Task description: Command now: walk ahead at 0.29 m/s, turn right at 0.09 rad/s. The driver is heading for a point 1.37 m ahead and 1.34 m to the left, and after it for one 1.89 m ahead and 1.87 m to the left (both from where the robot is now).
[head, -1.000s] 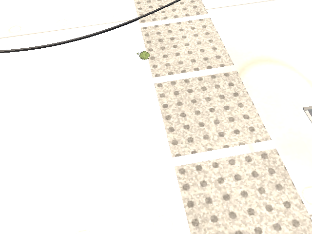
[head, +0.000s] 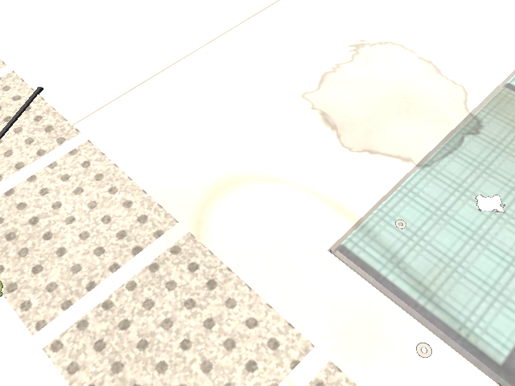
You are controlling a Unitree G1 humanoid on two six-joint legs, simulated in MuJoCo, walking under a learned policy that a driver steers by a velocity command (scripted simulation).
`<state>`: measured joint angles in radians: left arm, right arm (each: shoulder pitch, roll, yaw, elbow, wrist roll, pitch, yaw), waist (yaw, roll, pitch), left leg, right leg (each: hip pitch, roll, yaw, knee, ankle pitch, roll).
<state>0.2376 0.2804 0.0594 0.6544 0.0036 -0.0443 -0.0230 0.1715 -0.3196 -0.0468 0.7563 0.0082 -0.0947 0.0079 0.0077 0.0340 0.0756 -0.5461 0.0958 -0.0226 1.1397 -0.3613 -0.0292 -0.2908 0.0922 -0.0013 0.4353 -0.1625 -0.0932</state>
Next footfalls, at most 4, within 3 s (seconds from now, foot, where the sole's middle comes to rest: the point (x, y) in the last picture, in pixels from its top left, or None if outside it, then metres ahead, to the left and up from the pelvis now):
0.30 left None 0.27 0.14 -0.78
0.70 right None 0.30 -0.09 -0.78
1.12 left None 0.16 0.13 -0.78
1.56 right None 0.33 -0.02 -0.78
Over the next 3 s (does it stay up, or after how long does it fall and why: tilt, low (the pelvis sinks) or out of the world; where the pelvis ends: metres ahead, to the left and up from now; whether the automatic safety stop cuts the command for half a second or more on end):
stays up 0.35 0.35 -0.02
